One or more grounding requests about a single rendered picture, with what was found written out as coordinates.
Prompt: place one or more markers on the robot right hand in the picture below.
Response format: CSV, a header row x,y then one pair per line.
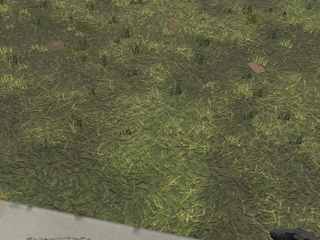
x,y
292,234

